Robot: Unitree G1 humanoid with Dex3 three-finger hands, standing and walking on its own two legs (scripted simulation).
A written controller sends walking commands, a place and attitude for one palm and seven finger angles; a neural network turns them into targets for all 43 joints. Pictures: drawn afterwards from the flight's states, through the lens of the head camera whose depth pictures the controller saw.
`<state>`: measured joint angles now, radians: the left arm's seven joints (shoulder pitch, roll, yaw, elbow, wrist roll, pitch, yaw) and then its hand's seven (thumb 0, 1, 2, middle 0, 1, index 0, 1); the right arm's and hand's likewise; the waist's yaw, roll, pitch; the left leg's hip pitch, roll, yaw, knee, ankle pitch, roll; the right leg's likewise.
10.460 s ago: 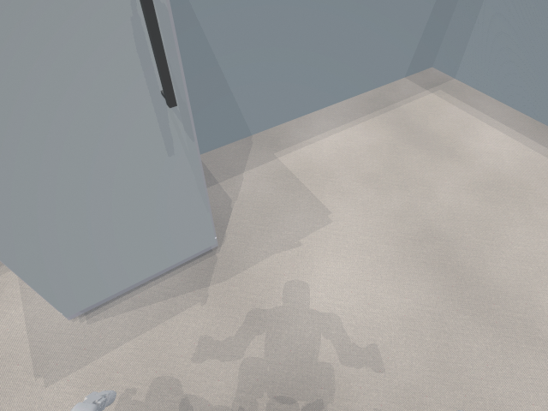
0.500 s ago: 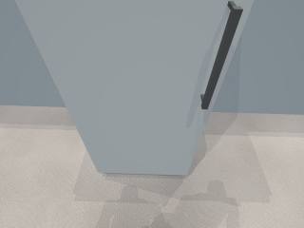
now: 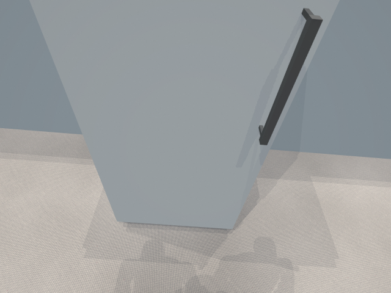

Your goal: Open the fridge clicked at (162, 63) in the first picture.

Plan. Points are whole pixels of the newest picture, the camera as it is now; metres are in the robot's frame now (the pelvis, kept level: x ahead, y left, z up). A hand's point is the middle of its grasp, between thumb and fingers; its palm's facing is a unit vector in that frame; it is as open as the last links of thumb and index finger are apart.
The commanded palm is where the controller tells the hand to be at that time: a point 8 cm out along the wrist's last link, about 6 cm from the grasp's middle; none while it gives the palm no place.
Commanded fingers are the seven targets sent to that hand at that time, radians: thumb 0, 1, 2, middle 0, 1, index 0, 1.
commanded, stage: look again from close up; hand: right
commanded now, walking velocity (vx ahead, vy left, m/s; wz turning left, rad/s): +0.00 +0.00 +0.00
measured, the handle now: (281, 88) +0.52 -0.15 +0.18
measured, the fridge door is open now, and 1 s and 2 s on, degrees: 0 0 0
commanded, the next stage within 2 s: raise the hand to about handle height in 0.76 s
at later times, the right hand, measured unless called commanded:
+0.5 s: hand out of the picture +0.03 -0.16 -0.17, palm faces +0.00 +0.98 -0.22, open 7.4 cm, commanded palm none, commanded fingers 0.00 -0.90 -0.90 0.20 0.30 0.20 0.30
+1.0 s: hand out of the picture +0.14 -0.17 -0.07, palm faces +0.25 +0.96 -0.13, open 7.5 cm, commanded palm +0.10 -0.23 -0.05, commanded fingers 0.00 -0.71 -0.82 0.21 0.42 0.21 0.42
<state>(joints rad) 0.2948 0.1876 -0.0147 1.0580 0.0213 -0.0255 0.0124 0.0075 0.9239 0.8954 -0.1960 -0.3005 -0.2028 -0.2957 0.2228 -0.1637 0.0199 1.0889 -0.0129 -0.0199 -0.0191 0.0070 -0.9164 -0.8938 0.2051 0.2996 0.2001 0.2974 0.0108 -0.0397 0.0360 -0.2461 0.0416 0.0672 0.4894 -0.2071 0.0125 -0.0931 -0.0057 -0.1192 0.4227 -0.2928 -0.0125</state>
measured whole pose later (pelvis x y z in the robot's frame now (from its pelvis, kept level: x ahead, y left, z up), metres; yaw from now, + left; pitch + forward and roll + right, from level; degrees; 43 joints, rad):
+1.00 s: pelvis -0.01 +0.01 +0.00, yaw -2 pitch -1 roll -1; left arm 0.34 0.22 0.01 0.89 -0.03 -0.22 0.07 0.01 0.91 0.90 -0.20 -0.30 -0.20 -0.30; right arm 0.42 -0.15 -0.04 0.35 0.15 -0.10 -0.04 0.02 -0.88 -0.88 0.21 0.32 0.20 0.32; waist 0.02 -0.03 0.02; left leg -0.28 0.03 0.11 0.51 -0.21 0.03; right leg -0.17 -0.03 -0.08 0.49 -0.30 0.01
